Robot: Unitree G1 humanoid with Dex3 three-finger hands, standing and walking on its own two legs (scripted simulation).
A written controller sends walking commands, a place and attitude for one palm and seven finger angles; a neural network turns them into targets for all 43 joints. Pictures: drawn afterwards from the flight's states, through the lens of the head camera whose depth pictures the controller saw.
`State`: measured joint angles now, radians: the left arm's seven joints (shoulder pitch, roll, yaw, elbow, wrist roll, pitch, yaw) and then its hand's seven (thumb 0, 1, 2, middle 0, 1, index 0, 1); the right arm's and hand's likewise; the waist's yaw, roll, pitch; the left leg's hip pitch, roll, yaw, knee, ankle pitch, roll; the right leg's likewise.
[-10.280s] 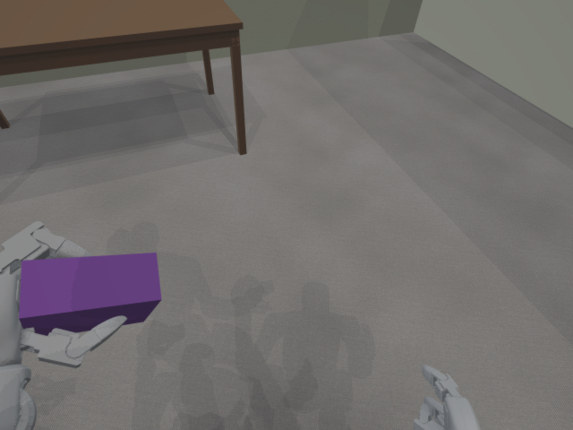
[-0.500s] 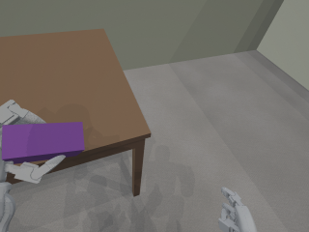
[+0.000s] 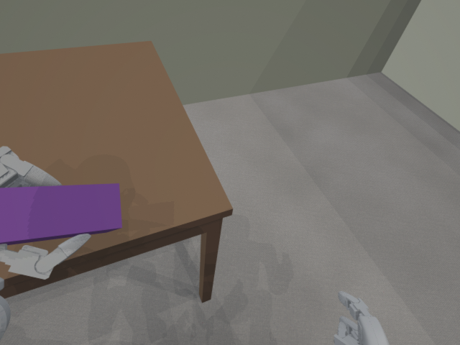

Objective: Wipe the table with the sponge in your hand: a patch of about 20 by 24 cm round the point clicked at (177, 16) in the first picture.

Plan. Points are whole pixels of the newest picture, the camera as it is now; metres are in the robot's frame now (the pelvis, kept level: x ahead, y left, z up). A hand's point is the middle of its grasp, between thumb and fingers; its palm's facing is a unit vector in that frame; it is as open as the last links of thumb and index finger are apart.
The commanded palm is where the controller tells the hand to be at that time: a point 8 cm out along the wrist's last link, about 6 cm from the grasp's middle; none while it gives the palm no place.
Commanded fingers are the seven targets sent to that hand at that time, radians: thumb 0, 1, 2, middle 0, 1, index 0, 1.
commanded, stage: shuffle to correct the standing spot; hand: left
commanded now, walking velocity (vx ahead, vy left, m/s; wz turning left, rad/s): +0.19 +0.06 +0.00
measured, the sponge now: (78, 213) +0.23 +0.22 +0.17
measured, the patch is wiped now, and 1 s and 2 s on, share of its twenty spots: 0.00 0.00 0.00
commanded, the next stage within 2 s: come to a stop and stand still in 0.46 s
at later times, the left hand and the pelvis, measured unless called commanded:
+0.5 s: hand (65, 174) +0.27 +0.25 +0.19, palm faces +0.45 -0.82 -0.36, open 9.5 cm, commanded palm +0.21 +0.28 +0.21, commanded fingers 0.00 0.10 1.30 -1.20 -1.60 -1.20 -1.60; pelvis +0.06 +0.00 +0.02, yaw +1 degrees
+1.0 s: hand (55, 148) +0.31 +0.28 +0.19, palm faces +0.36 -0.87 -0.34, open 9.5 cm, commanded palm +0.25 +0.32 +0.21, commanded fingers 0.00 0.10 1.30 -1.20 -1.60 -1.20 -1.60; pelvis +0.09 +0.04 +0.03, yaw +0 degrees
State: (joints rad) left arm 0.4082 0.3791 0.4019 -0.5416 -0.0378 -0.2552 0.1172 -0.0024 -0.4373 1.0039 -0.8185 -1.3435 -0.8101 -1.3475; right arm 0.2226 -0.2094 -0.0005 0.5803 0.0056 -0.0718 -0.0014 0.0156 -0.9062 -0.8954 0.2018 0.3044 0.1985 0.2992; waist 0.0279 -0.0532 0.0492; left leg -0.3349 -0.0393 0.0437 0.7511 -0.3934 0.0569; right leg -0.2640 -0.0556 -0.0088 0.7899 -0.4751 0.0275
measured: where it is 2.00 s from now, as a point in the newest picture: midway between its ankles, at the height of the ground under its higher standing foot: outside the picture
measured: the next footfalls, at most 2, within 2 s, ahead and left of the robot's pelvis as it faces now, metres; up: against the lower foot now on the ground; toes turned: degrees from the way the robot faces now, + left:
right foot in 0.34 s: +0.12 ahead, -0.08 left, +0.00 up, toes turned +3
left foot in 0.66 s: +0.16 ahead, +0.17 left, +0.00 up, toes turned +2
